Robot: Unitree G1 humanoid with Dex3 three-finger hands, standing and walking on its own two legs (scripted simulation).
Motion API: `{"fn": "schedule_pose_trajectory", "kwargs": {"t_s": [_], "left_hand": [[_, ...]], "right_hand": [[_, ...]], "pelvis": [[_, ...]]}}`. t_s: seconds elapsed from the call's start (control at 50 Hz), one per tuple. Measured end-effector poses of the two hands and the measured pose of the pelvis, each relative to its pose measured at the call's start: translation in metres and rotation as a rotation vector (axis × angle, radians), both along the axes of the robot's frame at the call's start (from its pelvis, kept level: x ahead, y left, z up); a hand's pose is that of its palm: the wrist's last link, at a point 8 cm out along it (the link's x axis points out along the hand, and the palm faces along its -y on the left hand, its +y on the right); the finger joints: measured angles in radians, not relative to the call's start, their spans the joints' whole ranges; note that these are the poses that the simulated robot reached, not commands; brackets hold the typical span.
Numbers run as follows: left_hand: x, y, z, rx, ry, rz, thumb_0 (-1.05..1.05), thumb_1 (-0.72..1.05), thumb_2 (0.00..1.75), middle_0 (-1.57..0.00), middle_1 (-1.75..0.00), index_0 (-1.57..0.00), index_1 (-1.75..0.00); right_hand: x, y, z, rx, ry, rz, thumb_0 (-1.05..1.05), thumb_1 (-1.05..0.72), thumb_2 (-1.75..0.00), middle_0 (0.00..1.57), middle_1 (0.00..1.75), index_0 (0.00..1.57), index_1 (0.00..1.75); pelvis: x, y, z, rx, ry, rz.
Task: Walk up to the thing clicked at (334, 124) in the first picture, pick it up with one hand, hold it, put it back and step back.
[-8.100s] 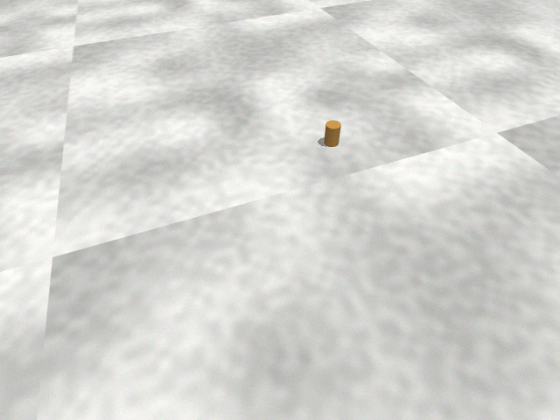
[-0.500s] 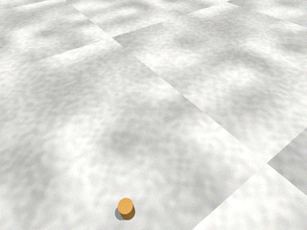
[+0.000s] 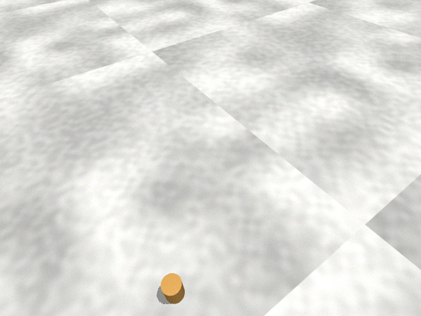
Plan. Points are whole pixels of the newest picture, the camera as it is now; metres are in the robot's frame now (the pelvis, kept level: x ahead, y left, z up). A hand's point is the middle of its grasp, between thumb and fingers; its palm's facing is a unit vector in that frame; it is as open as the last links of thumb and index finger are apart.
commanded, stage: stand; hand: left
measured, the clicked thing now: (173, 288) +0.38 +0.20 -0.72
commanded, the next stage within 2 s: go down in 0.32 s
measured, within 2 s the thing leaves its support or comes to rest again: neither
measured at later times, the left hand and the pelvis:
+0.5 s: hand out of the picture +0.10 +0.25 -0.16, palm faces +0.03 -0.94 -0.34, open 7.8 cm; pelvis +0.00 +0.00 +0.00, yaw +1 degrees
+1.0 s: hand out of the picture +0.15 +0.27 -0.18, palm faces +0.01 -0.94 -0.35, open 15.6 cm; pelvis -0.01 +0.02 -0.05, yaw +0 degrees
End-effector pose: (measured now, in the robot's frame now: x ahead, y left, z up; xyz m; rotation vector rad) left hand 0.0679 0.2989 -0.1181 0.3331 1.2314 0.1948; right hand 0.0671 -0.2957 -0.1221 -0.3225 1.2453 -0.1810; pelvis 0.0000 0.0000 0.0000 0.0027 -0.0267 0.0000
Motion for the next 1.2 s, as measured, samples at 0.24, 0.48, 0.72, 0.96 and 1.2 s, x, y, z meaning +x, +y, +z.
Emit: {"fn": "schedule_pose_trajectory", "kwargs": {"t_s": [0.24,0.48,0.72,0.96,1.2], "left_hand": [[0.001,0.0,-0.001,-0.004,0.004,-0.002,0.0,0.9,0.9,-0.2,-0.3,-0.2,-0.3],[0.018,-0.003,0.0,-0.011,-0.074,0.027,0.0,0.86,0.89,-0.18,-0.34,-0.18,-0.34],[0.082,0.004,-0.006,0.01,-0.16,-0.041,0.0,0.32,0.67,-0.06,-0.44,-0.08,-0.42],[0.068,0.014,-0.026,0.001,-0.135,-0.009,0.0,-0.23,0.39,-0.07,-0.31,-0.07,-0.31],[0.064,0.02,-0.034,0.006,-0.173,-0.032,-0.01,-0.42,0.28,-0.08,-0.24,-0.07,-0.26]], "right_hand": [[-0.002,0.0,0.0,-0.003,0.009,-0.008,0.0,-0.9,-0.9,0.2,0.3,0.21,0.3],[0.006,0.008,0.0,0.006,-0.071,-0.011,0.0,-0.92,-0.9,0.2,0.3,0.21,0.3],[0.006,0.046,-0.01,0.071,-0.179,-0.055,0.0,-0.94,-0.91,0.2,0.3,0.21,0.3],[0.041,0.056,-0.014,0.043,-0.329,0.0,0.01,-0.83,-0.88,0.2,0.3,0.21,0.3],[0.076,0.069,-0.02,0.021,-0.45,0.051,0.01,-0.79,-0.87,0.2,0.3,0.21,0.3]], "pelvis": [[0.002,0.001,0.0,0.0,-0.001,-0.002],[-0.002,0.003,-0.003,0.0,0.029,0.009],[-0.01,0.008,-0.02,-0.002,0.141,-0.005],[-0.008,0.02,-0.044,-0.015,0.204,-0.004],[-0.005,0.026,-0.067,-0.034,0.258,0.003]]}}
